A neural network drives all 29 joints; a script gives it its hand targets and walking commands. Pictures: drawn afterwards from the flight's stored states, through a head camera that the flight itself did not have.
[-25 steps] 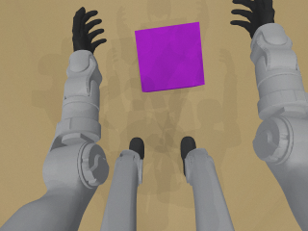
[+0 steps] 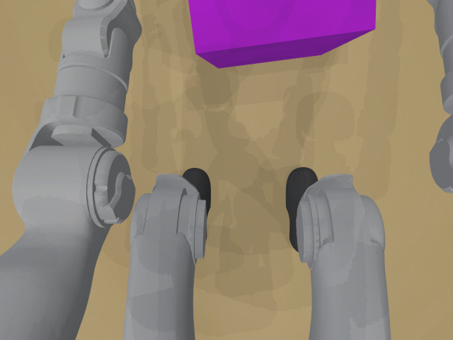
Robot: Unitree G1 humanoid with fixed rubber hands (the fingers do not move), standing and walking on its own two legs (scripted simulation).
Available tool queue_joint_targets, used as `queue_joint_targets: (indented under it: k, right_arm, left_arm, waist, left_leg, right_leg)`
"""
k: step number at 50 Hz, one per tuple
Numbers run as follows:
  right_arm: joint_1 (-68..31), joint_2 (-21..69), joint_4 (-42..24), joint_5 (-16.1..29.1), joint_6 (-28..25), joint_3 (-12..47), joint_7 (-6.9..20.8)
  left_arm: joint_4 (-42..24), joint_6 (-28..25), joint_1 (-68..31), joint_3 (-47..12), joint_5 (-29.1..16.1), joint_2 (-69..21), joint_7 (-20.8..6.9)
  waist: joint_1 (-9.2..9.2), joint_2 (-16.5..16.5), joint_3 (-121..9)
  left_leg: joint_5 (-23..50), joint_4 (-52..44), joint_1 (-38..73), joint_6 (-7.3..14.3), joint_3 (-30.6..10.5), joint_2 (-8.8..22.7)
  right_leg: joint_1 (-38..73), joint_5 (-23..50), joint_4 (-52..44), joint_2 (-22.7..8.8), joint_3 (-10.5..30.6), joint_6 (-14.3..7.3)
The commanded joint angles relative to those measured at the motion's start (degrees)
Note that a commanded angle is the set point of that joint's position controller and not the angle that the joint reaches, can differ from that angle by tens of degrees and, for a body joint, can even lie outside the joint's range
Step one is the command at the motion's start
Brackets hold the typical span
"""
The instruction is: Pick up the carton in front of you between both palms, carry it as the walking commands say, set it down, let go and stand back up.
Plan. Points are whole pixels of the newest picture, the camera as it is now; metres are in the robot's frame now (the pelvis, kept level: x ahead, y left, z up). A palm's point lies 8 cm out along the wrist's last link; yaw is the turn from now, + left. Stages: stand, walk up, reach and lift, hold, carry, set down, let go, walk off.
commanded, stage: reach and lift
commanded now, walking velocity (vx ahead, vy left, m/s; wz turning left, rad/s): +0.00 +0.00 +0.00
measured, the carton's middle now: out of the picture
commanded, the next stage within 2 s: none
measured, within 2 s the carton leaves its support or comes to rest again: leaves its support in 1.02 s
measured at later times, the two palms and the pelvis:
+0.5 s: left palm out of the picture +0.57 +0.14 -0.21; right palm out of the picture +0.59 -0.21 -0.21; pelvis +0.01 +0.00 -0.04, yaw +0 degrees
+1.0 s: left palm out of the picture +0.57 +0.11 -0.20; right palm out of the picture +0.58 -0.19 -0.20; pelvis +0.01 +0.00 -0.04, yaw +0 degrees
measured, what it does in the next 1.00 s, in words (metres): stands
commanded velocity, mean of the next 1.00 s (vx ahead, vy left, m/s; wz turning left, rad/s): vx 0.00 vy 0.00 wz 0.00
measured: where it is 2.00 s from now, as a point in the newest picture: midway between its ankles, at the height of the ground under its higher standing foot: (247, 223)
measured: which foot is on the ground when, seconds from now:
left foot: down 0.00-1.00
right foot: down 0.00-1.00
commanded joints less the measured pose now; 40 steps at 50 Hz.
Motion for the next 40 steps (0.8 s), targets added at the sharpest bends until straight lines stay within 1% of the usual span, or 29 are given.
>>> queue_joint_targets:
  k: [1,2,3,6,7,11,13,15,17,19,22,26,29,30,31,32,33,34,35,36,37,38,39,40]
  right_arm:
    - [-18.0,-7.6,-2.8,-0.2,-1.7,-0.2,0.0]
    - [-18.7,-7.7,-2.6,0.0,-2.1,0.1,-0.1]
    - [-19.8,-7.9,-3.4,0.2,-2.5,-0.1,-0.2]
    - [-21.8,-8.9,-4.6,1.7,-3.7,0.4,-0.8]
    - [-22.2,-9.0,-4.8,2.3,-4.0,1.1,-1.0]
    - [-21.9,-7.3,-4.8,4.3,-4.5,3.8,-2.0]
    - [-21.0,-6.2,-5.1,5.0,-4.6,4.6,-2.3]
    - [-19.8,-5.6,-5.4,5.1,-4.5,4.6,-2.6]
    - [-17.9,-5.3,-4.3,4.4,-4.3,4.0,-2.6]
    - [-16.2,-4.9,-2.6,3.3,-4.2,3.0,-2.5]
    - [-15.8,-4.4,-1.8,2.1,-4.4,2.0,-2.1]
    - [-18.4,-3.0,-3.0,2.3,-4.5,2.6,-1.8]
    - [-21.4,0.9,-3.6,3.1,-4.1,4.6,-1.0]
    - [-22.3,3.1,-3.7,2.8,-3.9,4.9,-0.6]
    - [-23.5,7.6,-3.8,2.4,-3.5,5.4,0.3]
    - [-23.9,11.2,-3.4,1.7,-2.9,5.3,1.4]
    - [-23.2,12.8,-3.2,0.5,-2.5,4.5,2.1]
    - [-27.1,27.1,-5.2,1.0,-1.9,7.8,4.7]
    - [-28.6,36.3,-4.8,0.2,-1.1,8.7,7.4]
    - [-27.8,43.5,-5.4,-0.8,-0.1,8.6,9.9]
    - [-26.4,49.4,-6.2,-1.2,0.9,7.9,12.2]
    - [-24.9,53.0,-7.1,-1.3,1.6,7.1,13.9]
    - [-23.8,54.9,-8.4,-1.7,2.1,6.6,15.0]
    - [-23.7,56.3,-8.7,-1.9,2.6,6.3,15.5]
  left_arm:
    - [-2.3,-1.9,-16.6,0.8,0.6,7.4,-0.7]
    - [-1.8,-2.3,-17.3,0.7,0.5,7.7,-0.9]
    - [-1.8,-2.7,-18.3,0.3,0.4,8.3,-1.0]
    - [-2.0,-4.0,-20.7,-1.3,-0.5,9.0,-0.9]
    - [-2.5,-4.4,-21.3,-1.5,-0.9,9.3,-0.8]
    - [-2.6,-5.3,-20.9,-3.1,-3.0,9.6,-0.9]
    - [-2.5,-5.6,-19.6,-3.8,-3.6,9.4,-0.9]
    - [-2.7,-5.6,-18.1,-4.5,-4.1,8.8,-0.6]
    - [-2.0,-5.5,-16.5,-4.7,-4.2,8.0,-0.3]
    - [-0.6,-5.4,-15.2,-4.2,-3.6,7.3,-0.4]
    - [0.0,-5.4,-15.0,-3.1,-2.3,6.5,-0.6]
    - [-0.8,-5.3,-17.1,-2.9,-1.8,5.5,-0.7]
    - [-1.5,-4.9,-20.2,-4.3,-2.0,1.7,-1.1]
    - [-1.7,-4.7,-21.2,-4.4,-1.6,-0.4,-1.4]
    - [-1.8,-4.3,-22.3,-4.2,-0.7,-4.0,-2.0]
    - [-1.6,-3.9,-22.6,-3.0,1.1,-6.5,-2.6]
    - [-1.8,-3.6,-22.1,-0.7,3.5,-6.8,-2.9]
    - [-3.8,-2.9,-26.8,-4.6,3.6,-19.9,-5.5]
    - [-2.8,-1.9,-29.2,-5.1,4.5,-29.5,-8.3]
    - [-3.6,-0.9,-30.5,-5.4,5.3,-36.7,-10.9]
    - [-4.7,0.0,-31.0,-5.9,5.7,-42.0,-13.2]
    - [-5.5,0.9,-30.8,-6.4,5.9,-45.4,-15.0]
    - [-6.5,1.6,-30.6,-7.0,6.1,-47.9,-16.3]
    - [-6.8,2.0,-29.7,-7.5,6.3,-49.6,-16.4]
  waist:
    - [0.10,-5.3,-66.3]
    - [0.05,-5.1,-65.8]
    - [-0.42,-4.8,-65.2]
    - [-0.99,-2.2,-66.7]
    - [-0.60,-2.1,-67.3]
    - [-0.21,-4.2,-69.6]
    - [0.15,-4.5,-71.5]
    - [0.09,-4.3,-73.6]
    - [-0.35,-3.9,-72.8]
    - [-0.67,-3.5,-68.8]
    - [-0.83,-3.1,-64.5]
    - [-0.61,-3.2,-63.2]
    - [-0.53,-3.4,-62.1]
    - [-0.57,-3.5,-61.4]
    - [-0.29,-3.6,-60.5]
    - [0.49,-3.8,-59.2]
    - [1.34,-4.1,-57.9]
    - [1.86,-4.1,-57.3]
    - [1.31,-4.3,-55.0]
    - [0.93,-4.5,-52.8]
    - [0.11,-4.3,-50.7]
    - [-0.25,-3.5,-50.1]
    - [-0.70,-2.6,-49.7]
    - [-0.88,-1.8,-50.1]
  left_leg:
    - [11.8,-4.7,32.2,0.7,7.1,1.2]
    - [12.3,-3.8,32.0,0.6,7.0,1.2]
    - [12.5,-3.0,32.6,0.8,6.6,1.3]
    - [17.6,-0.1,35.6,1.1,6.5,1.1]
    - [18.4,0.5,34.5,1.1,6.6,1.1]
    - [22.4,2.8,33.5,1.5,6.9,0.9]
    - [24.0,3.4,34.1,1.7,7.2,0.8]
    - [25.3,3.6,35.2,1.7,7.2,0.6]
    - [25.3,3.3,35.2,1.6,7.0,0.4]
    - [23.7,2.8,33.9,1.5,6.6,0.2]
    - [21.5,2.2,32.9,1.3,6.0,0.2]
    - [19.6,1.4,33.6,1.5,5.7,0.0]
    - [17.9,0.9,34.4,1.8,5.8,-0.6]
    - [17.2,0.8,34.7,1.8,5.8,-0.8]
    - [16.5,0.8,35.1,2.0,5.9,-1.2]
    - [15.7,0.8,35.3,2.1,6.1,-1.4]
    - [14.9,0.9,35.6,2.1,6.5,-1.6]
    - [14.9,0.9,35.3,2.6,6.7,-2.2]
    - [14.0,1.3,34.0,2.8,7.1,-2.8]
    - [12.9,1.6,32.5,2.9,7.3,-3.1]
    - [12.8,2.0,31.2,3.2,7.4,-3.3]
    - [12.7,2.3,30.5,3.3,7.6,-3.4]
    - [12.5,2.5,29.9,3.4,7.6,-3.5]
    - [13.1,2.6,31.1,3.3,7.6,-3.3]
  right_leg:
    - [35.0,11.3,-7.8,-3.1,-5.6,-0.4]
    - [35.2,11.9,-6.9,-3.2,-5.4,-0.5]
    - [33.6,12.0,-6.2,-3.1,-5.5,-0.4]
    - [34.2,16.4,-3.9,-3.0,-5.1,-0.7]
    - [35.9,17.7,-3.2,-3.0,-4.7,-0.8]
    - [41.9,24.1,-0.9,-2.6,-4.2,-0.6]
    - [44.0,26.4,-0.1,-2.4,-4.1,-0.6]
    - [45.0,27.8,0.4,-2.1,-4.4,-0.8]
    - [43.3,27.0,0.3,-2.0,-4.9,-0.9]
    - [39.2,24.1,-0.1,-2.0,-5.1,-0.9]
    - [34.2,20.1,-0.9,-2.1,-5.4,-0.8]
    - [32.4,16.7,-1.6,-2.2,-5.6,-0.8]
    - [32.9,14.6,-2.2,-1.8,-5.8,-0.9]
    - [33.2,13.9,-2.4,-1.6,-5.8,-1.0]
    - [33.5,13.3,-2.4,-1.3,-5.9,-0.9]
    - [33.5,12.5,-2.4,-1.0,-5.9,-0.8]
    - [33.6,11.7,-2.4,-0.8,-5.9,-0.5]
    - [34.2,12.1,-2.4,0.1,-6.0,-0.6]
    - [33.7,12.2,-2.0,0.6,-6.1,-0.8]
    - [32.6,11.7,-1.8,1.1,-6.3,-1.2]
    - [30.7,11.6,-1.4,1.5,-6.7,-1.3]
    - [29.1,11.2,-1.2,1.7,-7.0,-1.5]
    - [27.9,10.7,-1.1,1.8,-7.4,-1.8]
    - [26.2,10.7,-1.1,1.9,-7.8,-1.8]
